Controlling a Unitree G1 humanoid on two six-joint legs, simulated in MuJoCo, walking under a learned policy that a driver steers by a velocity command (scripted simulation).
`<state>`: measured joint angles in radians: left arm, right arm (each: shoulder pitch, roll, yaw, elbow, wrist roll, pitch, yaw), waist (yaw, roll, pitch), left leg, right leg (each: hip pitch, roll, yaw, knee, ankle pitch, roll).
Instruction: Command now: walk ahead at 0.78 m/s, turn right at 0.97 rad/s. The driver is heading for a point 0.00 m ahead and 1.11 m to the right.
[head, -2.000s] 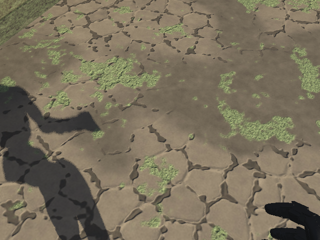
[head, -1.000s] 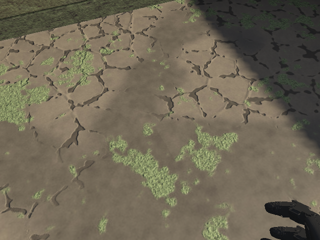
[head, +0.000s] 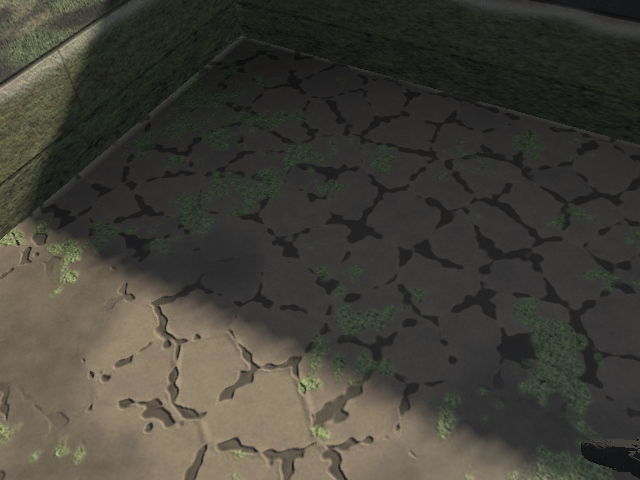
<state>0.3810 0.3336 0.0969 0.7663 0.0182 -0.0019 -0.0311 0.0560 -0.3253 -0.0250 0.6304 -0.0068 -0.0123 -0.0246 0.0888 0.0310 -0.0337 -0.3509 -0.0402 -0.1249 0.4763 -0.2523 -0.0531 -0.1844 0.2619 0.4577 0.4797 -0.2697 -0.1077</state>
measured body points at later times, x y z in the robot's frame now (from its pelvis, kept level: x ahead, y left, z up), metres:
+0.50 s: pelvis +0.30 -0.06 -0.04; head +0.34 -0.07 +0.41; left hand +0.64 +0.01 -0.11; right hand +0.07 -0.24 -0.15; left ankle +0.08 +0.15 -0.68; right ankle +0.38 -0.13 -0.74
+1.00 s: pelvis +0.70 -0.31 -0.02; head +0.72 -0.34 +0.43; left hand +1.01 -0.21 -0.13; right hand +0.55 -0.58 -0.11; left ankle +0.85 -0.26 -0.74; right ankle +0.53 -0.23 -0.62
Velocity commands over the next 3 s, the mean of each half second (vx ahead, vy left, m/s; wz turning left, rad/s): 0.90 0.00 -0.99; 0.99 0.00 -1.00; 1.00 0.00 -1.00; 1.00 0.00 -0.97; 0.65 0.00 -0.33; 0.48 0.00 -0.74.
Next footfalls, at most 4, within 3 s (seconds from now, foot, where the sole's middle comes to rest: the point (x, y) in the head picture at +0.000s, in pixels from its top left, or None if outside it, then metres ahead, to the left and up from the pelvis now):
0.50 right None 0.41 -0.15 -0.78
0.88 left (501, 334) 0.87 -0.29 -0.78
1.32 right None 0.88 -0.77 -0.78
1.72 left None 1.07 -1.20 -0.78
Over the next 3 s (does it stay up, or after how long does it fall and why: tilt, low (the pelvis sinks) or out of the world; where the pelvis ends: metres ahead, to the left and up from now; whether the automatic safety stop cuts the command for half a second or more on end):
stays up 0.54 -1.75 0.00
